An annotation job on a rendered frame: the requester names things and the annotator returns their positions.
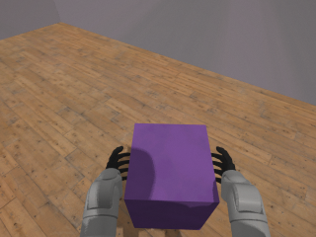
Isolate robot right hand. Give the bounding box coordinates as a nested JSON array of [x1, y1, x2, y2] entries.
[[210, 146, 236, 184]]

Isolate carton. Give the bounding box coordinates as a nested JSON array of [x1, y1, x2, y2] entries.
[[123, 123, 220, 230]]

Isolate robot left forearm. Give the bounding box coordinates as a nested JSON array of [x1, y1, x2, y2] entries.
[[79, 168, 123, 237]]

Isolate robot left hand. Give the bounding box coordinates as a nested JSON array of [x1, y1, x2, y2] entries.
[[106, 146, 130, 181]]

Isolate robot right forearm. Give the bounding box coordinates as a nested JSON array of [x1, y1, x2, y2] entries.
[[220, 170, 271, 237]]

